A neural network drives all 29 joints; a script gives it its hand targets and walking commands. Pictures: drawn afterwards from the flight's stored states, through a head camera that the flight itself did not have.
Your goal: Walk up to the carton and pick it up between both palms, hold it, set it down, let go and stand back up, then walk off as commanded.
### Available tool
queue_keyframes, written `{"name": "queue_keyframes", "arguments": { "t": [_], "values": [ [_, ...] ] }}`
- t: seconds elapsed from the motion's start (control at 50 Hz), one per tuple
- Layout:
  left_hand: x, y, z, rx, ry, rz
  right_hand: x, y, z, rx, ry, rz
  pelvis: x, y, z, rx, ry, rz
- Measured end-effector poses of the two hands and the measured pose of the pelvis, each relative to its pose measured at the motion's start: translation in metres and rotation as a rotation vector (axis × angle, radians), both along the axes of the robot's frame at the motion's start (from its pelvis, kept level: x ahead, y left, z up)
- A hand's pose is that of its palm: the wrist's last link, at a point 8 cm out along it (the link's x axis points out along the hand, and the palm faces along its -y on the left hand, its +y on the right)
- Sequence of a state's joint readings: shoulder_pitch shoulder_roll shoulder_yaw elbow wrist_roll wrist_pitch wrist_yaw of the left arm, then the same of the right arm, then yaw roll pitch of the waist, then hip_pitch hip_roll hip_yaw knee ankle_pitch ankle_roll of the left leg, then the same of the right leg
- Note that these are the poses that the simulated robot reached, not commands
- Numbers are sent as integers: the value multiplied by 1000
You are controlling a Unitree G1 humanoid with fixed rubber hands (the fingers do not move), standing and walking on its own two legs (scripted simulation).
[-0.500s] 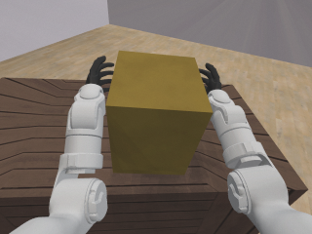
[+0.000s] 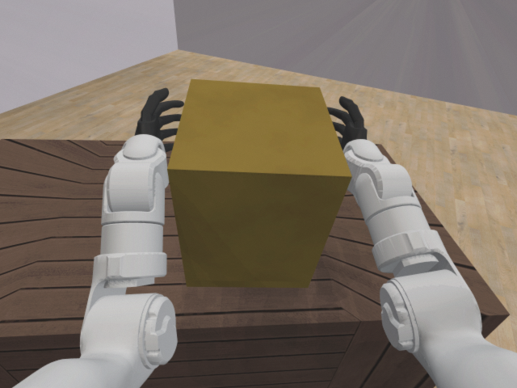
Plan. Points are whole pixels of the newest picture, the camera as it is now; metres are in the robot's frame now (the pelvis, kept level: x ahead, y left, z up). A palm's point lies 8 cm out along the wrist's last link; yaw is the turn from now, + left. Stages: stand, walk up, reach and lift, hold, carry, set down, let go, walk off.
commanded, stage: reach and lift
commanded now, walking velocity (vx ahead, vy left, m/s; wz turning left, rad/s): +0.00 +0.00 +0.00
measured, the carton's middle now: (252, 188) +0.37 -0.01 +0.17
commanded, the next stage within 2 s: hold in 0.04 s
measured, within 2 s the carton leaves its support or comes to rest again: neither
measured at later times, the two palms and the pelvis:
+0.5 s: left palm (142, 132) +0.36 +0.15 +0.27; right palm (353, 135) +0.37 -0.15 +0.27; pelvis -0.01 +0.00 +0.00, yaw +0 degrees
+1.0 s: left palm (145, 132) +0.36 +0.14 +0.27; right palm (353, 134) +0.37 -0.15 +0.27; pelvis +0.01 +0.00 +0.00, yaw +0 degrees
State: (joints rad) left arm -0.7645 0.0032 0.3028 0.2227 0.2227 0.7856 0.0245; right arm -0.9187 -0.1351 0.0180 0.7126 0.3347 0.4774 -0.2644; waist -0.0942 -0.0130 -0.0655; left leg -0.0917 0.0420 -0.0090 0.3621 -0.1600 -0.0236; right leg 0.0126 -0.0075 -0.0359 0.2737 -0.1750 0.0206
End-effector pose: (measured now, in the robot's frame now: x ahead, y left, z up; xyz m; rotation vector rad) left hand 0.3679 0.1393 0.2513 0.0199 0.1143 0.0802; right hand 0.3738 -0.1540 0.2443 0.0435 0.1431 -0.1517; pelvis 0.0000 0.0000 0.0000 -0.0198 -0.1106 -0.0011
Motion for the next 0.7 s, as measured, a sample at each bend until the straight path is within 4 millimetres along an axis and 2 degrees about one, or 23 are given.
{"name": "queue_keyframes", "arguments": {
  "t": [0.32, 0.7],
  "values": [
    [-11, 5, 16, -13, -2, 13, -7, 5, 18, -7, -2, 12, -6, -1, 0, -2, 3, 3],
    [-4, 6, 21, -12, 10, 11, -1, 6, 27, -13, 12, 13, -1, 0, 0, -2, 25, 2]
  ]
}}
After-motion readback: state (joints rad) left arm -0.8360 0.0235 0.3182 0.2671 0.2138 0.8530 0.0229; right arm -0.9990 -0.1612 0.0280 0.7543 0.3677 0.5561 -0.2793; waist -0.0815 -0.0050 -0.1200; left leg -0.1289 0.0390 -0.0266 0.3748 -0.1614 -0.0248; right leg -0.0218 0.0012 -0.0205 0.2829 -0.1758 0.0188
